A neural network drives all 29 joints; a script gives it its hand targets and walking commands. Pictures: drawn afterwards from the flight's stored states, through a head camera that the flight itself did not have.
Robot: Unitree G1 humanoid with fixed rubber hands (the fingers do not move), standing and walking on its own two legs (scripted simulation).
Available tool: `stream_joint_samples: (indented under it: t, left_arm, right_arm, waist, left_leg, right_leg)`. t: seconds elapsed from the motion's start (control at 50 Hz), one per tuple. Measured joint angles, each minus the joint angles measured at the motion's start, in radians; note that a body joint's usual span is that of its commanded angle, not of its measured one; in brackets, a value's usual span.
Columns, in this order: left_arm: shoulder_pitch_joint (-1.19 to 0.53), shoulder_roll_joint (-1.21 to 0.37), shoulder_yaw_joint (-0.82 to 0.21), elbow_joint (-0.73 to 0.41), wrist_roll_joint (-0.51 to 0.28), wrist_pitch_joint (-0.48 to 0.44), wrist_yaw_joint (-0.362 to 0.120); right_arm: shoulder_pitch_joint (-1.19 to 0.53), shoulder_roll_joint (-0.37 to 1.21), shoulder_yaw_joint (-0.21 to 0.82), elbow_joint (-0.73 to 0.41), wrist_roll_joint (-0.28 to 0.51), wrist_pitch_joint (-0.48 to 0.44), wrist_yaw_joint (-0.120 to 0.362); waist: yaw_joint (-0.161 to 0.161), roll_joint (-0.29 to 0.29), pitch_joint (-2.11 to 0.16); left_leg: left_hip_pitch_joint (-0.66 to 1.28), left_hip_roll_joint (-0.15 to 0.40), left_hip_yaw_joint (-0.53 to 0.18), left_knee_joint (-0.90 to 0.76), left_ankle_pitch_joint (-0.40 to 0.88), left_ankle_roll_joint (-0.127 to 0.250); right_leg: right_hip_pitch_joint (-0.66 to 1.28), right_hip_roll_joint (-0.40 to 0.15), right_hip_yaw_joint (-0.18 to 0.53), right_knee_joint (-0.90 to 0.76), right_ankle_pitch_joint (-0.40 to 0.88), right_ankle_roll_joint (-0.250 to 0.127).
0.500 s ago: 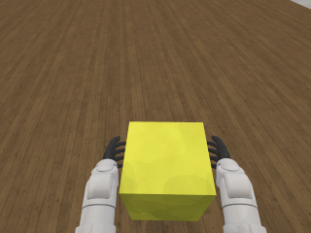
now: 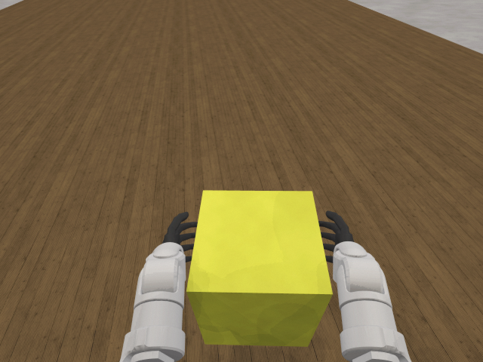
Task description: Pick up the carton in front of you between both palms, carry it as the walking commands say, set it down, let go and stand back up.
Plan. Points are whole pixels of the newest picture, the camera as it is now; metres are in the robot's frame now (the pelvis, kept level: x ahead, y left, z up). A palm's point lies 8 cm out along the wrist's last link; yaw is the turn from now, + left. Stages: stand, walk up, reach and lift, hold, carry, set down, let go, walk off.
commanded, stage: hold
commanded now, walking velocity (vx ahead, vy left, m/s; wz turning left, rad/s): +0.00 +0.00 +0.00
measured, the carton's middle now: (256, 270) +0.31 +0.00 -0.03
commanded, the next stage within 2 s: set down in 0.16 s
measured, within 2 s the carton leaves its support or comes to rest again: neither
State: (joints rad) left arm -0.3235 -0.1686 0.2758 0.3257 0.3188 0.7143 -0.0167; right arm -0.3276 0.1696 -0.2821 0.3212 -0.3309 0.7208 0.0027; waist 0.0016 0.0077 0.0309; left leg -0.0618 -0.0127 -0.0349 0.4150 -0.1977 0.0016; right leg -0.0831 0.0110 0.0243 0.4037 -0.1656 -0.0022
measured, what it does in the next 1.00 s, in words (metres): lowers itself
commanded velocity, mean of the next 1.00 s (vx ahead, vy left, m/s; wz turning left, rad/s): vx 0.00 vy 0.00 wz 0.00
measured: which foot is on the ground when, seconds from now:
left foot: down 0.00-1.00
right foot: down 0.00-1.00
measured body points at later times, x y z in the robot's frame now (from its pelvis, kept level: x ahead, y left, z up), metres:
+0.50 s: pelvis +0.01 +0.00 -0.01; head +0.02 +0.00 +0.44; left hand +0.36 +0.16 +0.01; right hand +0.36 -0.15 +0.01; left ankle +0.03 +0.12 -0.74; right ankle +0.05 -0.12 -0.74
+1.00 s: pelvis -0.02 +0.01 -0.11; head +0.21 +0.02 +0.28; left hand +0.41 +0.17 -0.19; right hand +0.40 -0.13 -0.18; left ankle +0.03 +0.12 -0.74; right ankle +0.05 -0.12 -0.74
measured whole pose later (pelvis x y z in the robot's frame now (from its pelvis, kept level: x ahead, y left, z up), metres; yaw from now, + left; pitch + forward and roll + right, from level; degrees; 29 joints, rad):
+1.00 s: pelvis -0.02 +0.01 -0.11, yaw +0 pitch +35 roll -1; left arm -0.71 -0.07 0.41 0.56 0.24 0.21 -0.03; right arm -0.66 0.19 -0.47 0.47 -0.24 0.20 -0.08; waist 0.01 -0.01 -0.10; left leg -1.32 -0.08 -0.08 1.11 -0.38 0.00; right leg -1.33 0.06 0.09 1.07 -0.35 0.04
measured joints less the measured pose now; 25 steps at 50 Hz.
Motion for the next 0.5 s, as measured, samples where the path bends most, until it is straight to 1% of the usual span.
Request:
stream_joint_samples:
  t: [0.16,0.24,0.3,0.4,0.5]
  left_arm:
    - [-0.014,-0.004,0.018,0.02,0.009,-0.005,-0.004]
    - [-0.018,-0.005,0.021,0.021,0.01,-0.005,-0.003]
    - [-0.039,-0.012,0.042,0.038,0.021,-0.016,-0.005]
    - [-0.11,-0.025,0.126,0.112,0.068,-0.07,-0.025]
    - [-0.192,-0.019,0.2,0.189,0.123,-0.165,-0.054]
  right_arm:
    - [-0.012,0.004,-0.017,0.017,-0.009,-0.003,0.005]
    - [-0.017,0.005,-0.02,0.018,-0.009,-0.004,0.002]
    - [-0.038,0.012,-0.042,0.036,-0.018,-0.015,-0.002]
    - [-0.104,0.037,-0.131,0.1,-0.054,-0.068,0.003]
    - [-0.171,0.062,-0.209,0.154,-0.098,-0.16,0.002]
  waist:
    - [0.0,0.001,-0.011]
    - [0.001,0.001,-0.012]
    - [0.002,0.0,-0.009]
    - [0.003,-0.004,0.007]
    - [0.005,-0.008,0.045]
  left_leg:
    - [-0.002,-0.007,-0.014,0.006,-0.005,0.001]
    - [-0.002,-0.009,-0.02,0.005,-0.009,0.0]
    - [-0.009,-0.009,-0.023,0.012,-0.016,-0.001]
    - [-0.052,-0.01,-0.027,0.053,-0.039,-0.001]
    - [-0.159,-0.01,-0.031,0.123,-0.067,-0.003]
  right_leg:
    - [-0.001,0.007,0.015,0.01,-0.009,0.0]
    - [-0.001,0.008,0.016,0.01,-0.015,-0.001]
    - [-0.008,0.01,0.016,0.018,-0.023,-0.002]
    - [-0.051,0.013,0.017,0.059,-0.047,-0.004]
    - [-0.154,0.02,0.018,0.121,-0.069,-0.004]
